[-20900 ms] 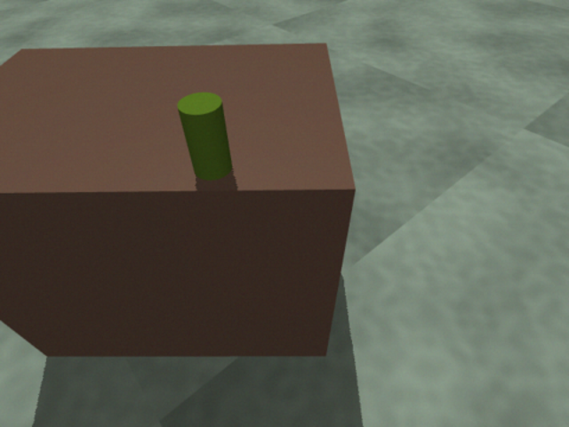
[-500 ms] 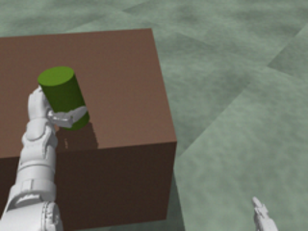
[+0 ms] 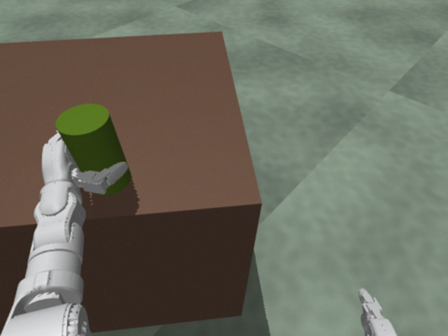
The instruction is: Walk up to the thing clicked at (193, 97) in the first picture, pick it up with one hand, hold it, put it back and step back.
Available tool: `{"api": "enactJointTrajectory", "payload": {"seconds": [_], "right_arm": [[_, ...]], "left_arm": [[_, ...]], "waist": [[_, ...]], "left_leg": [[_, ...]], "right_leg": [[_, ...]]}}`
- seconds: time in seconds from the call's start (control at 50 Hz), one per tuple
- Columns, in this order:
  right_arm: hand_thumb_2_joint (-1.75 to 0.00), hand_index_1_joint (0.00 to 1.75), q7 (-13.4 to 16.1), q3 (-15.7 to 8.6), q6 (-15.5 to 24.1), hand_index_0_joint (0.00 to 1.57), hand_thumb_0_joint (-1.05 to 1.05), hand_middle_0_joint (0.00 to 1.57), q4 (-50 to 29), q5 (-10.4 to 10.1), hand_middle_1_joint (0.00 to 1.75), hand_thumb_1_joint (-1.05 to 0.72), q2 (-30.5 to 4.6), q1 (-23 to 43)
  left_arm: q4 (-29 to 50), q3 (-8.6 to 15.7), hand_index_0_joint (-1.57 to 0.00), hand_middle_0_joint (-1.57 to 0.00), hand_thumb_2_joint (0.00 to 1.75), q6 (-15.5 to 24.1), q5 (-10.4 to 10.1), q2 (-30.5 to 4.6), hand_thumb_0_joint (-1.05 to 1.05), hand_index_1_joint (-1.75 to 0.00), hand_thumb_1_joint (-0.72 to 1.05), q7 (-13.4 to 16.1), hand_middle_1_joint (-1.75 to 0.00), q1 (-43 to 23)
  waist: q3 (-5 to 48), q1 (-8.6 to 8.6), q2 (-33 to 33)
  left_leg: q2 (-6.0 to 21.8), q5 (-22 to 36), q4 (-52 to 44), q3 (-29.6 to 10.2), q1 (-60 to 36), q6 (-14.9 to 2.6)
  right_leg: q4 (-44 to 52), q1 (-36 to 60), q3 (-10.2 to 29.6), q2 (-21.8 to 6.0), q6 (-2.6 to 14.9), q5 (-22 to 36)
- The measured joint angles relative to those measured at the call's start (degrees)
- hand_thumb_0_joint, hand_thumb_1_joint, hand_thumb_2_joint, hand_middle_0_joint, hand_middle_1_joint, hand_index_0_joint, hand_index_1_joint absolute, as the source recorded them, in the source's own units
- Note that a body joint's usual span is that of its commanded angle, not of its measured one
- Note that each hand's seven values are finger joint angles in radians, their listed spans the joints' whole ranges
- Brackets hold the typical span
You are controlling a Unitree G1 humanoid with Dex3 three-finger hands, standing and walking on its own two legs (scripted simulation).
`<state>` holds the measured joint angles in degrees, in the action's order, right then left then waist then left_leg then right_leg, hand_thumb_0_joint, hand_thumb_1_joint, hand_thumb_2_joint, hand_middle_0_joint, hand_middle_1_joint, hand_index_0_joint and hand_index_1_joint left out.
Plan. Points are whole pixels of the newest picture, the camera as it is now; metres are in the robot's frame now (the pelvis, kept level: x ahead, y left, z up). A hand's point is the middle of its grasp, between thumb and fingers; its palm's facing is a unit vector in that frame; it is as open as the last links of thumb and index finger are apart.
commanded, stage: loosen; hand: left
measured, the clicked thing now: (98, 152) +0.44 +0.21 +0.13
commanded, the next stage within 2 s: open in 0.12 s
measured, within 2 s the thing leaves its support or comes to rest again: neither
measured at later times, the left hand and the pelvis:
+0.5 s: hand (100, 160) +0.44 +0.21 +0.11, palm faces +0.23 -0.97 +0.01, open 13.3 cm; pelvis +0.00 +0.00 +0.00, yaw +0 degrees
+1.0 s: hand (19, 100) +0.45 +0.28 +0.23, palm faces +0.30 -0.95 -0.02, open 16.8 cm; pelvis +0.01 +0.00 +0.00, yaw +0 degrees
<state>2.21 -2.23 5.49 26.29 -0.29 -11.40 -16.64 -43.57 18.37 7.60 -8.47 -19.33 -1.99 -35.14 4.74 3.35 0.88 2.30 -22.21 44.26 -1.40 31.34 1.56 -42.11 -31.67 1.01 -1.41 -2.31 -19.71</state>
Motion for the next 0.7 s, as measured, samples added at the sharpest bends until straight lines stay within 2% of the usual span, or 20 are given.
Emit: {"api": "enactJointTrajectory", "payload": {"seconds": [0.16,0.36,0.52,0.6,0.7], "right_arm": [[-0.06,0.05,-0.2,-0.2,-1.2,0.05,-0.01,0.05,-1.7,0.0,0.05,0.48,-0.2,-0.2],[-0.06,0.05,0.0,0.0,-1.9,0.05,-0.01,0.05,-2.7,0.1,0.05,0.48,-0.2,-0.7],[-0.06,0.06,0.2,0.1,-2.2,0.05,-0.01,0.05,-3.6,0.1,0.06,0.48,-0.3,-0.9],[-0.06,0.06,0.3,0.1,-2.5,0.05,-0.01,0.05,-3.5,0.0,0.06,0.48,-0.3,-0.9],[-0.06,0.06,0.1,-0.4,-3.4,0.05,-0.01,0.05,-6.8,-0.1,0.06,0.49,-0.8,-1.8]], "left_arm": [[-0.4,0.6,-0.71,-0.71,1.09,0.6,-0.2,0.1,0.0,-0.96,-0.48,0.2,-0.97,-0.6],[-1.0,0.6,-0.77,-0.76,0.7,0.4,0.0,-0.7,-0.01,-0.81,-0.5,0.0,-0.81,-1.3],[-1.0,0.6,-0.64,-0.63,0.42,0.3,0.0,-0.3,-0.01,-0.59,-0.57,0.3,-0.59,-0.9],[-0.8,0.5,-0.55,-0.54,0.34,0.5,-0.1,-0.2,-0.01,-0.49,-0.58,0.2,-0.48,-0.8],[0.3,1.2,-0.43,-0.41,0.29,-0.5,1.0,-0.9,-0.01,-0.39,-0.54,0.7,-0.38,0.0]], "waist": [[0.1,-0.1,-0.1],[0.0,0.06,-0.5],[0.1,0.2,-0.4],[0.3,0.26,-0.5],[0.2,0.51,-0.3]], "left_leg": [[-0.1,-0.2,1.0,-0.1,1.2,0.11],[0.0,-0.2,1.5,-0.2,2.0,0.27],[0.0,-0.5,1.9,-0.1,2.2,0.18],[0.0,-0.7,2.0,-0.1,2.1,0.11],[0.1,-1.0,1.9,0.2,1.4,0.07]], "right_leg": [[-1.4,-1.3,0.0,0.0,0.1,-0.4],[-2.1,-2.3,-0.1,0.0,0.26,-0.5],[-2.3,-2.4,0.0,0.1,0.17,-0.7],[-2.3,-2.3,0.0,0.0,0.09,-0.9],[-2.0,-1.5,0.2,0.1,0.02,-1.0]]}}
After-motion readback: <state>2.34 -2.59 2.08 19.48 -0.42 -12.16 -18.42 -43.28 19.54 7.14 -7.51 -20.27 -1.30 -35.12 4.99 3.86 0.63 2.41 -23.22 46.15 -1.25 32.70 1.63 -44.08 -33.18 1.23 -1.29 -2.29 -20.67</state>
